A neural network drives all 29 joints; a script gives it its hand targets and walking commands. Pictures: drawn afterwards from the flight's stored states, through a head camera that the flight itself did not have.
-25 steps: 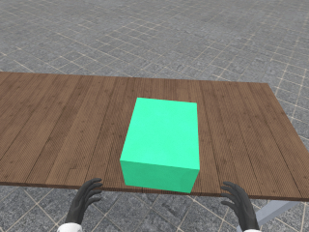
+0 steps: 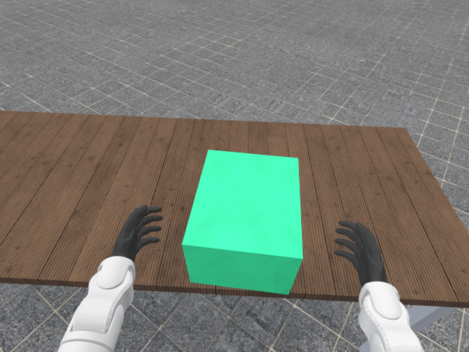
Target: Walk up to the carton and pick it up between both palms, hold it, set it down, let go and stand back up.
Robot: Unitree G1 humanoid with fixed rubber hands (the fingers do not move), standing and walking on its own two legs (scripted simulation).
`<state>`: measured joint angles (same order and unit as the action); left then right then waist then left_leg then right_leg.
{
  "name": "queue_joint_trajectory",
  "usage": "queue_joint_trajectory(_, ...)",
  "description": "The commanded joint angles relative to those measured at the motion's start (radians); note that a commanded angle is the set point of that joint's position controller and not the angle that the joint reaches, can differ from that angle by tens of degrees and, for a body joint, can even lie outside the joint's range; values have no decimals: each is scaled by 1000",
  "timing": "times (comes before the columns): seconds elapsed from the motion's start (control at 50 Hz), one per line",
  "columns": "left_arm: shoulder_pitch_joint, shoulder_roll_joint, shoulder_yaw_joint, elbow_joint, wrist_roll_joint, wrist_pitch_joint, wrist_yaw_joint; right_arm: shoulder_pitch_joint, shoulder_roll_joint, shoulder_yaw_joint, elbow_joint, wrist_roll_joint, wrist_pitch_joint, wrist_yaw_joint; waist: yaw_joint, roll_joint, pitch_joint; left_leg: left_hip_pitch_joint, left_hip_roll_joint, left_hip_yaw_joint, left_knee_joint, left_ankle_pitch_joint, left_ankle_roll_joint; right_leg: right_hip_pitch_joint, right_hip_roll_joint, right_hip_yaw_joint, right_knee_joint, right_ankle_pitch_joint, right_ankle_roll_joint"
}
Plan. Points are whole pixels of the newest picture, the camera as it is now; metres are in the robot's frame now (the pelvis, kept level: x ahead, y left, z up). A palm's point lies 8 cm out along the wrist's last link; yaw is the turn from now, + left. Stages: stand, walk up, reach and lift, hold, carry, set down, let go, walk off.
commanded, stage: reach and lift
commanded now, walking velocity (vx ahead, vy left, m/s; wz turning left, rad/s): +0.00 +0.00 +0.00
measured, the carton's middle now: (246, 218) +0.40 +0.00 -0.04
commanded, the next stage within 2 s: none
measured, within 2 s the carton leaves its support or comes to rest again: neither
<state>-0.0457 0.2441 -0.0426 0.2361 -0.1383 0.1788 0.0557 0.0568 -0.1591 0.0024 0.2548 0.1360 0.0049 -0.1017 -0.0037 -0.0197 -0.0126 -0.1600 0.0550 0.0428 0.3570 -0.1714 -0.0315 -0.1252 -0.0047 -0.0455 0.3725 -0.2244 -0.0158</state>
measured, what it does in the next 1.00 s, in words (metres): stands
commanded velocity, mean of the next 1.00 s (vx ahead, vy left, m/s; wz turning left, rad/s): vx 0.00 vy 0.00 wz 0.00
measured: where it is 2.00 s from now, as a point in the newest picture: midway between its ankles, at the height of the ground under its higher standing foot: outside the picture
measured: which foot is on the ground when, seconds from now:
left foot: down 0.00-1.00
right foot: down 0.00-1.00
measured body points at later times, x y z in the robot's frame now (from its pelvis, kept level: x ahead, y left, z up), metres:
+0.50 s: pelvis +0.01 +0.00 +0.00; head +0.01 +0.01 +0.45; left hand +0.38 +0.20 +0.11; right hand +0.36 -0.22 +0.09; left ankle +0.01 +0.14 -0.75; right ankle -0.01 -0.11 -0.75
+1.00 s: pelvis +0.00 +0.00 +0.00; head +0.03 +0.01 +0.45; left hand +0.42 +0.19 +0.09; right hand +0.41 -0.21 +0.07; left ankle +0.01 +0.14 -0.75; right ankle -0.01 -0.11 -0.75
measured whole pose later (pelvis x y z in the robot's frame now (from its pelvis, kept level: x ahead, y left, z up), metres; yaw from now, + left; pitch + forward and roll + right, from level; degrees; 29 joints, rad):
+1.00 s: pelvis +0.00 +0.00 +0.00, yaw +0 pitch +3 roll +0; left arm -0.70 0.20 0.08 0.83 -0.14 0.12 0.05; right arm -0.66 -0.26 -0.03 0.95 0.21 -0.01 -0.10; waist 0.00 -0.02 -0.03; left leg -0.24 0.05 0.04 0.34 -0.16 -0.03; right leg -0.21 0.00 -0.05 0.36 -0.21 -0.02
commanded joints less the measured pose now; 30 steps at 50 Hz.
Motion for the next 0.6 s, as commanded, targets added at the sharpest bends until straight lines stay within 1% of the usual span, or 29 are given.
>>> queue_joint_trajectory(0.0, -416, 105, 99, -241, -85, 2, -5, -418, -169, -77, -220, 92, 1, -8, 26, 33, -195, 88, -55, 9, -55, 104, 4, 2, 6, 58, -70, 143, 42)
queue_joint_trajectory(0.02, -497, 106, 90, -222, -81, 25, 3, -507, -184, -100, -205, 91, 17, -10, 5, 52, -197, 77, -58, 17, -63, 104, 3, -18, 8, 54, -82, 158, 42)
queue_joint_trajectory(0.04, -378, 77, 89, -187, -75, 43, -1, -395, -174, -81, -147, 94, 22, -12, 6, 50, -151, 106, -55, 14, -56, 128, -2, -33, 9, 52, -86, 178, 45)
queue_joint_trajectory(0.06, -553, 103, 93, -206, -77, 57, -3, -545, -196, -106, -172, 87, 35, -16, -5, 59, -212, 82, -51, 20, -57, 119, -3, -23, 11, 48, -84, 177, 40)
queue_joint_trajectory(0.08, -555, 98, 95, -206, -79, 75, -1, -555, -190, -106, -142, 91, 49, -12, -2, 62, -205, 82, -51, 19, -63, 107, -5, -47, 15, 43, -86, 148, 38)
queue_joint_trajectory(0.1, -551, 114, 116, -167, -74, 85, 6, -552, -190, -98, -118, 98, 62, -17, 17, 51, -189, 72, -47, 26, -63, 100, 3, -56, 11, 45, -91, 152, 44)
queue_joint_trajectory(0.12, -616, 111, 90, -105, -75, 110, 4, -615, -194, -97, -79, 100, 78, -16, -2, 58, -172, 35, -44, 16, -63, 67, 4, -57, 9, 53, -92, 130, 42)
queue_joint_trajectory(0.14, -616, 110, 113, -109, -72, 115, 5, -632, -212, -100, -57, 102, 90, -14, 1, 53, -186, 44, -39, 11, -69, 52, 6, -65, 14, 43, -94, 95, 34)
queue_joint_trajectory(0.18, -655, 122, 128, -86, -64, 147, 4, -661, -200, -90, -45, 104, 107, -21, 5, 40, -195, 30, -45, 20, -66, 53, 10, -50, 12, 45, -92, 131, 45)
queue_joint_trajectory(0.2, -658, 115, 136, -94, -60, 165, 4, -694, -213, -91, -63, 116, 112, -21, 7, 42, -224, 46, -50, 26, -63, 95, 11, -45, 14, 39, -86, 179, 48)
queue_joint_trajectory(0.22, -664, 111, 132, -96, -58, 172, 6, -702, -238, -101, -42, 119, 107, -24, -6, 46, -250, 65, -50, 21, -46, 155, 1, -36, 27, 27, -72, 236, 46)
queue_joint_trajectory(0.24, -699, 120, 146, -78, -58, 188, 1, -733, -239, -98, -23, 120, 118, -28, -6, 20, -278, 78, -50, 18, -42, 180, 2, -28, 25, 29, -70, 287, 57)
queue_joint_trajectory(0.26, -704, 119, 142, -62, -42, 195, -2, -729, -240, -108, 3, 119, 122, -31, -15, 48, -267, 82, -55, 21, -40, 188, -2, -26, 28, 25, -71, 304, 56)
queue_joint_trajectory(0.28, -741, 126, 150, -55, -45, 208, -4, -787, -259, -103, 0, 126, 129, -28, -12, 42, -266, 69, -54, 20, -44, 171, 1, -27, 33, 28, -74, 289, 56)
queue_joint_trajectory(0.3, -708, 129, 157, -67, -28, 214, 1, -750, -252, -85, -4, 132, 126, -30, -4, 37, -289, 88, -56, 19, -35, 219, 4, 22, 30, 27, -61, 356, 63)
queue_joint_trajectory(0.32, -722, 123, 161, -69, -22, 231, -7, -755, -255, -93, 24, 135, 131, -34, -21, 38, -291, 103, -61, 21, -35, 264, -4, 20, 30, 24, -62, 395, 63)
queue_joint_trajectory(0.34, -885, 150, 163, -60, -45, 239, -10, -915, -284, -104, 12, 132, 141, -36, -23, 32, -318, 80, -64, 20, -28, 231, -1, -8, 32, 27, -57, 375, 71)
queue_joint_trajectory(0.36, -769, 128, 155, -30, -38, 237, -8, -813, -280, -105, 59, 125, 141, -32, -27, 29, -298, 92, -60, 16, -29, 240, -1, -5, 38, 19, -59, 369, 65)
queue_joint_trajectory(0.38, -788, 151, 180, -91, -35, 234, -8, -825, -257, -84, 15, 146, 135, -35, -9, 31, -356, 124, -66, 23, -17, 305, -6, 21, 33, 17, -51, 435, 70)
queue_joint_trajectory(0.4, -802, 138, 167, -72, -25, 237, -10, -852, -298, -93, 43, 149, 129, -33, -19, 37, -351, 131, -67, 14, -7, 337, -10, 12, 41, 14, -43, 460, 76)
queue_joint_trajectory(0.42, -879, 159, 183, -30, -12, 255, -14, -925, -288, -95, 47, 143, 137, -38, -18, 41, -362, 117, -71, 18, -8, 312, -10, 12, 41, 21, -48, 455, 74)
queue_joint_trajectory(0.44, -831, 174, 191, -16, -20, 250, -16, -900, -298, -68, 38, 159, 131, -37, -5, 24, -346, 113, -73, 18, -6, 323, 1, 28, 34, 33, -41, 497, 74)
queue_joint_trajectory(0.46, -844, 153, 189, -30, -21, 248, -20, -902, -294, -91, 76, 154, 133, -39, -32, 17, -350, 122, -69, 15, -4, 336, -7, 28, 42, 16, -38, 503, 72)
queue_joint_trajectory(0.48, -921, 159, 180, 3, -20, 243, -22, -979, -296, -71, 79, 163, 132, -34, -17, 32, -371, 101, -70, 16, 0, 315, -6, 25, 42, 24, -37, 492, 77)
queue_joint_trajectory(0.5, -1002, 192, 191, 12, -42, 239, -17, -1064, -309, -98, 68, 157, 139, -33, -24, 21, -408, 76, -71, 18, 1, 260, 3, -5, 37, 26, -30, 437, 79)
queue_joint_trajectory(0.52, -938, 161, 186, 32, -26, 227, -10, -991, -285, -88, 88, 159, 133, -28, -13, 38, -415, 87, -73, 19, 1, 267, 4, 4, 39, 26, -37, 443, 78)
queue_joint_trajectory(0.54, -924, 163, 185, 37, -24, 232, -11, -992, -269, -67, 101, 164, 138, -24, -4, 35, -410, 87, -75, 20, -1, 299, 7, 16, 33, 21, -38, 473, 75)
queue_joint_trajectory(0.56, -1029, 171, 176, 37, -42, 227, -14, -1080, -291, -88, 116, 158, 134, -28, -27, 26, -445, 86, -66, 9, 14, 306, 1, -6, 38, 13, -30, 483, 73)
queue_joint_trajectory(0.58, -998, 165, 176, 107, -25, 226, -14, -1058, -286, -68, 162, 149, 139, -23, -16, 14, -413, 83, -71, 19, 4, 296, -4, 2, 40, 12, -30, 480, 77)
